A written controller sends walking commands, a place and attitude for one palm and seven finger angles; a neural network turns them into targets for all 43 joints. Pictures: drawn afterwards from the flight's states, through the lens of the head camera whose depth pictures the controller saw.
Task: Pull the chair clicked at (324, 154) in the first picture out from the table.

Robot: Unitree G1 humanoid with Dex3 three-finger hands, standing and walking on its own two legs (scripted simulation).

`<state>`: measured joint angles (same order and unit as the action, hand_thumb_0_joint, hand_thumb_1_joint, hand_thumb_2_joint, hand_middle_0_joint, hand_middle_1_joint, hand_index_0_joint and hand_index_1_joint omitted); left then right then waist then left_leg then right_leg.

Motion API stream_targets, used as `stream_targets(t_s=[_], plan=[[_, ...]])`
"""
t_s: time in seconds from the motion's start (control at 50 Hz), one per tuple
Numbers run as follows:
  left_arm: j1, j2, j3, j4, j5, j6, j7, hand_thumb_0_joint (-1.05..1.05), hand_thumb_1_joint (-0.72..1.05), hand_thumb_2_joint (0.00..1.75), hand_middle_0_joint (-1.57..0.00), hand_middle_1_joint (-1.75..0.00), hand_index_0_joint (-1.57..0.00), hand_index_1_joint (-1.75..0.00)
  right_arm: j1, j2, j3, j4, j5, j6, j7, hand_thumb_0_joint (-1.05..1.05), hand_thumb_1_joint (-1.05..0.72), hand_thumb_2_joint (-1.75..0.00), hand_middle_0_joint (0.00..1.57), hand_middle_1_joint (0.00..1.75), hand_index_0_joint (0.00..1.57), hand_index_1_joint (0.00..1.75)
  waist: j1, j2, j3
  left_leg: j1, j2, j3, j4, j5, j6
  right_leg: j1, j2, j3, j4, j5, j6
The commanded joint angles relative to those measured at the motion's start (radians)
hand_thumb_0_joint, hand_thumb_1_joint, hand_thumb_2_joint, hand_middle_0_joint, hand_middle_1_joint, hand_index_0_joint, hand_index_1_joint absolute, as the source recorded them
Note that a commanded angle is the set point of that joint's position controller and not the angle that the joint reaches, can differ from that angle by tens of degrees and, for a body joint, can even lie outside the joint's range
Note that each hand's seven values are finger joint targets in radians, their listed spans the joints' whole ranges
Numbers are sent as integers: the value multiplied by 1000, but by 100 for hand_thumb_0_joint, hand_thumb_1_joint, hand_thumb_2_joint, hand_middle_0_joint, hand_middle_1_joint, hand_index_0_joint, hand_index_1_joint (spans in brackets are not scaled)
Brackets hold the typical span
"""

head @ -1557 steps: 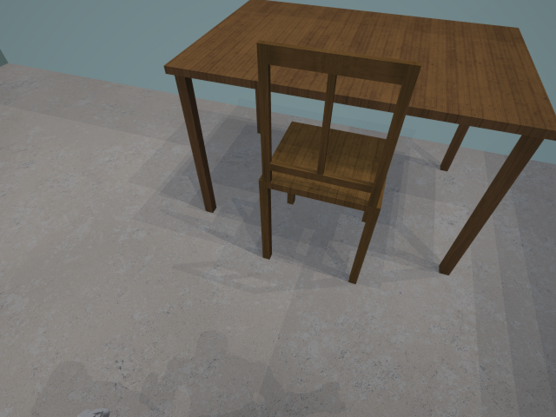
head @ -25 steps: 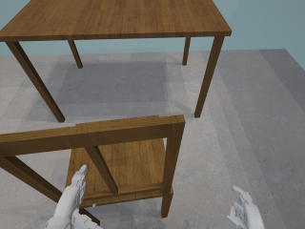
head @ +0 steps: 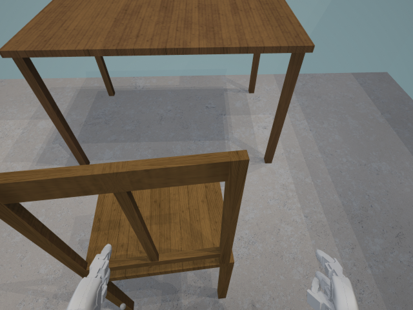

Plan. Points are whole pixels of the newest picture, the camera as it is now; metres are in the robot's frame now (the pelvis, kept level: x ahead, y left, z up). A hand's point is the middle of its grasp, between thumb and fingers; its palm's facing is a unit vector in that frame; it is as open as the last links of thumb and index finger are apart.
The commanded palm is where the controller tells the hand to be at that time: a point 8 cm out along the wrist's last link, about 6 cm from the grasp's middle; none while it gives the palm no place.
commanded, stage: draw the hand back to the body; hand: left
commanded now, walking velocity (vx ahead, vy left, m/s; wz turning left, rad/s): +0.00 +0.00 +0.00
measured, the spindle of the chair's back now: (141, 231) +0.28 +0.14 -0.01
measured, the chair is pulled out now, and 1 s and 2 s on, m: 0.57 0.57 0.56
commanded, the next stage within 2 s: step back with the hand held close in 1.56 s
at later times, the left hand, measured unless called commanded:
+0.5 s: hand (81, 267) +0.18 +0.19 +0.10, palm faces +0.06 -0.99 -0.12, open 17.4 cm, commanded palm +0.14 +0.25 +0.11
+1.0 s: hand (50, 259) +0.18 +0.23 +0.11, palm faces +0.22 -0.87 -0.44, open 11.6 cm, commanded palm +0.16 +0.29 +0.20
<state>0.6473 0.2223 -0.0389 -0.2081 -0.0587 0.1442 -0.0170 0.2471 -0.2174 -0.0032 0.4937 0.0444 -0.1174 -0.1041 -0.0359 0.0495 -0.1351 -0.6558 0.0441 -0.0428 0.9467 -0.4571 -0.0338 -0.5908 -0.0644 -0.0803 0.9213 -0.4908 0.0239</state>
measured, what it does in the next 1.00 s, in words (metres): stands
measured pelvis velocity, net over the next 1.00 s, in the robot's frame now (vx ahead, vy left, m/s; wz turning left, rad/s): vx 0.02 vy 0.00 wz -0.02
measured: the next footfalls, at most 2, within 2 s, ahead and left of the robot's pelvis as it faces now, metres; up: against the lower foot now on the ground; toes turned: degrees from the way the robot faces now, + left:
none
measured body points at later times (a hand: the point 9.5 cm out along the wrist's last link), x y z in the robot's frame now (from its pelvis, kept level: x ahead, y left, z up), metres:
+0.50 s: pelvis +0.01 -0.01 +0.00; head +0.03 -0.02 +0.45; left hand +0.17 +0.24 +0.11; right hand +0.20 -0.24 -0.08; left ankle +0.01 +0.14 -0.69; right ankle -0.02 -0.13 -0.69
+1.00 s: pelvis +0.02 +0.00 +0.04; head +0.02 -0.02 +0.49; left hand +0.17 +0.27 +0.14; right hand +0.22 -0.21 -0.04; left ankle +0.01 +0.14 -0.69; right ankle -0.02 -0.13 -0.69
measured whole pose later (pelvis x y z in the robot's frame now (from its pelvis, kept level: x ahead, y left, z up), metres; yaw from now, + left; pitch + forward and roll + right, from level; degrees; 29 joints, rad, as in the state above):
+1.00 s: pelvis +0.02 +0.00 +0.04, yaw -1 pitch -3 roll +0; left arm 0.64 0.39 0.14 -0.39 -0.07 0.09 0.11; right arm 0.18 -0.20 0.05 0.61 0.03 -0.15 -0.13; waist 0.06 0.06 0.02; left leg -0.18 0.05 -0.01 0.56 -0.34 -0.04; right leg -0.13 -0.05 -0.07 0.53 -0.35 0.02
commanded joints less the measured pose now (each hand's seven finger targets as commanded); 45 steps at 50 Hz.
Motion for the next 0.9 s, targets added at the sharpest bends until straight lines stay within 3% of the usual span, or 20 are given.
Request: stream_targets(t_s=[0.0, 0.04, 0.08, 0.14, 0.2, 0.26, 0.34, 0.46, 0.48, 0.5, 0.54, 0.56, 0.62, 0.64, 0.7, 0.82, 0.88], plan=[[15, 57, 121, -312, -115, -265, -5, 0, -55, 20, 0, 0, 0, 0, -88, -97, -60, -128, -5, -103, -11, 0, -90, -90, 20, 30, 20, 30, 11, -49, -101, 84, -42, 17, -74, 235, 51, -8, 49, -30, -118, 241, -26], [25, 95, 168, -341, -130, -330, -7, 0, -55, 20, 0, 0, 0, 0, -77, -95, -63, -114, 0, -112, -12, 0, -90, -90, 20, 30, 20, 30, 15, -34, -112, 76, -42, 16, -68, 247, 52, -1, 50, -24, -112, 249, -28], [19, 82, 174, -352, -140, -405, -21, 0, -55, 20, 0, 0, 0, 0, -78, -85, -65, -99, 2, -122, -6, 0, -90, -90, 20, 30, 20, 30, 18, 11, -117, 75, -44, 19, -54, 262, 47, -13, 48, -21, -88, 261, -29], [3, 77, 190, -283, -153, -518, -68, 0, -55, 20, 0, 0, 0, 0, -99, -82, -73, -66, 5, -122, 9, 0, -90, -90, 20, 30, 20, 30, 14, 0, -84, 29, -38, 13, -21, 251, 43, -54, 50, -13, -66, 253, -30], [46, 82, 213, -190, -183, -592, -168, 0, -55, 20, 0, 0, 0, 0, -124, -90, -81, -64, 13, -118, 26, 0, -90, -90, 20, 30, 20, 30, 15, -37, -112, 2, -34, 20, 4, 231, 41, -42, 44, 8, -60, 264, -24], [51, 122, 264, -205, -217, -518, -227, 0, -55, 20, 0, 0, 0, 0, -154, -98, -74, -105, 28, -106, 19, 0, -90, -90, 20, 30, 20, 30, 29, -14, -156, 37, -37, 27, -37, 206, 46, 39, 33, 26, -99, 241, -23], [27, 181, 357, -341, -268, -452, -209, 0, -55, 20, 0, 0, 0, 0, -167, -86, -65, -120, 37, -113, -9, 0, -90, -90, 20, 30, 20, 30, 46, -13, -194, 105, -34, 21, -72, 252, 49, 117, 33, 26, -129, 302, -26], [1, 139, 338, -325, -273, -439, -183, 0, -37, 29, -2, -4, -2, -4, -136, -81, -51, -85, 41, -147, -12, 0, -90, -90, 20, 30, 20, 30, 28, -30, -83, 152, -26, 13, -128, 296, 47, 110, 44, -5, -173, 363, -22], [71, 335, 395, -320, -74, -331, -23, 0, -33, 31, -3, -5, -3, -5, -142, -75, -53, -96, 15, -97, -35, 0, -90, -90, 20, 30, 20, 30, 118, -3, -86, 197, 4, 27, -180, 303, 40, 182, 14, 54, -231, 366, -45], [74, 207, 311, -385, -54, -289, 36, 0, -30, 32, -4, -5, -4, -5, -136, -61, -37, -123, 8, -82, -39, 0, -90, -90, 20, 30, 20, 30, 76, -1, -34, 221, -5, 33, -203, 296, 41, 185, 4, 36, -260, 376, -40], [63, 157, 274, -338, -30, -238, 86, 0, -22, 36, -4, -7, -4, -7, -148, -66, -37, -107, 8, -56, -42, 0, -90, -90, 20, 30, 20, 30, 69, -35, 36, 241, -2, 33, -231, 281, 42, 199, 6, 27, -298, 362, -41], [66, 164, 278, -322, -21, -224, 105, 0, -19, 37, -5, -8, -5, -8, -149, -67, -36, -99, 7, -39, -46, 0, -90, -90, 20, 30, 20, 30, 65, -41, 60, 269, 3, 40, -241, 274, 44, 195, 8, 26, -316, 361, -37], [-22, 243, 323, -419, -3, -219, 150, 0, -8, 43, -7, -10, -7, -10, -160, -81, -22, -109, -1, -32, -52, 0, -90, -90, 20, 30, 20, 30, 69, -15, 37, 334, 0, 33, -306, 264, 46, 256, 6, 17, -361, 331, -38], [-52, 280, 349, -440, 0, -215, 165, 0, -4, 44, -7, -10, -7, -10, -168, -84, -17, -101, -2, -36, -54, 0, -90, -90, 20, 30, 20, 30, 73, 22, 39, 347, -3, 32, -325, 267, 43, 287, 7, 18, -376, 332, -44], [-59, 273, 357, -450, 6, -215, 184, 0, 7, 50, -8, -13, -8, -13, -168, -80, -7, -95, -5, -46, -52, 0, -90, -90, 20, 30, 20, 30, 77, 41, 38, 412, -3, 30, -371, 300, 43, 320, 9, 10, -399, 354, -44], [-139, 329, 427, -510, 6, -220, 205, 0, 28, 60, -12, -17, -12, -17, -179, -86, 4, -71, -13, -65, -43, 0, -90, -90, 20, 30, 20, 30, 85, 76, 31, 489, 0, 32, -436, 363, 37, 403, 12, 7, -441, 412, -49], [-175, 361, 457, -553, 6, -218, 215, 0, 39, 65, -13, -19, -13, -19, -180, -89, 8, -56, -15, -83, -36, 0, -90, -90, 20, 30, 20, 30, 89, 127, 20, 523, 0, 32, -458, 410, 32, 439, 12, 10, -448, 451, -54]])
